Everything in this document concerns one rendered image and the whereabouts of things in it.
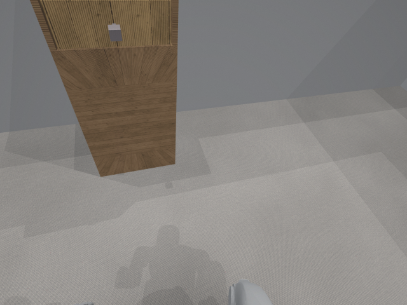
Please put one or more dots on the handle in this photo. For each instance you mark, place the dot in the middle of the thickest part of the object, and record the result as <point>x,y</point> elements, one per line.
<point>115,32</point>

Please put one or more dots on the cabinet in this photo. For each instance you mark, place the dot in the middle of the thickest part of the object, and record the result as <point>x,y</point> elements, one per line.
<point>124,98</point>

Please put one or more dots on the drawer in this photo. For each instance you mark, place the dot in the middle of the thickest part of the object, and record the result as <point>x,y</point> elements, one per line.
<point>84,23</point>

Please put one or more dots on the right robot thigh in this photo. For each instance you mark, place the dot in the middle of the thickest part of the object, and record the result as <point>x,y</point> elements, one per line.
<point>246,293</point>

